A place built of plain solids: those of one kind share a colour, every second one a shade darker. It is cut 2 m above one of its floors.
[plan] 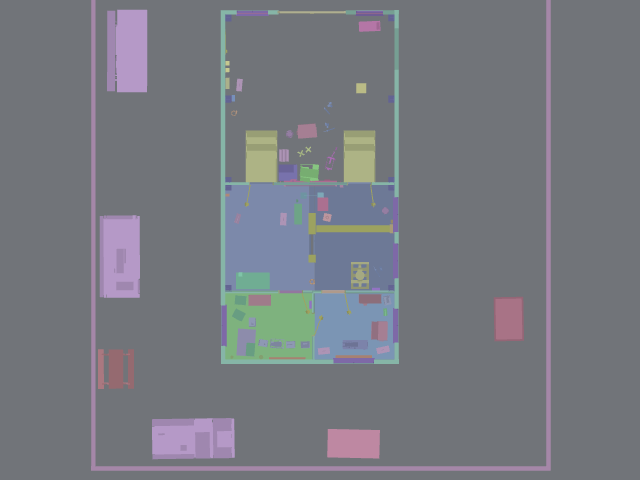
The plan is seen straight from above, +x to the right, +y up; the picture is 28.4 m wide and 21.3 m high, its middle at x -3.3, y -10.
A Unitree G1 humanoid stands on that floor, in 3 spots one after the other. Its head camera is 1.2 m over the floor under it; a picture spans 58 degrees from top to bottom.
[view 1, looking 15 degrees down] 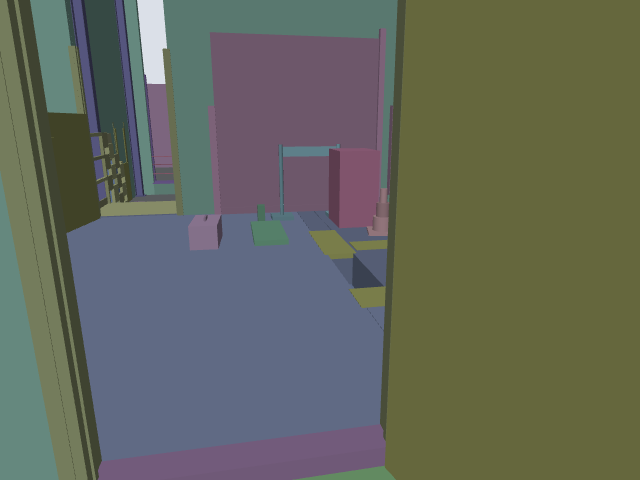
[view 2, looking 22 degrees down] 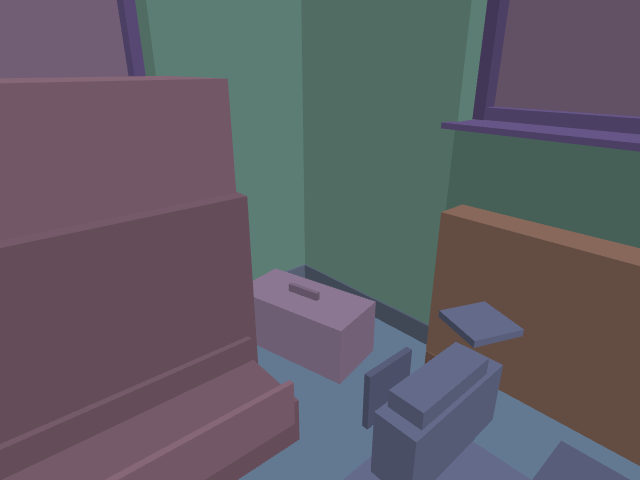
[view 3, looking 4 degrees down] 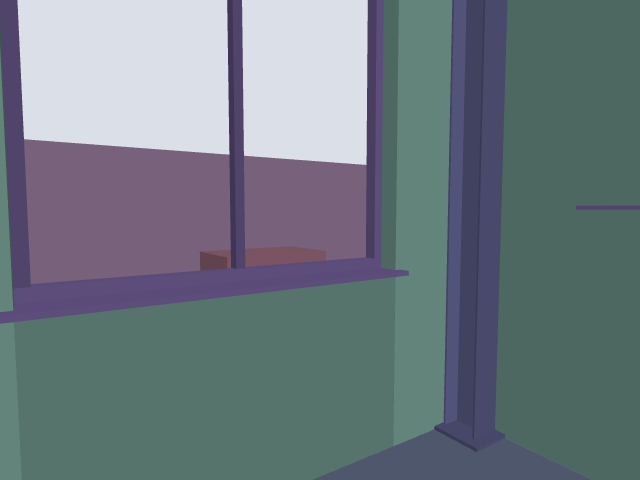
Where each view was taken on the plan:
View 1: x -4.60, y -13.60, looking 79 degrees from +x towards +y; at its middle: trench_plates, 4.63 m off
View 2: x -1.80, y -13.80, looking -42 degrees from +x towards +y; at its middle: wall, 2.42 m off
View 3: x -1.55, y -10.20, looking -34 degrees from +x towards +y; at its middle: yard_bound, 10.03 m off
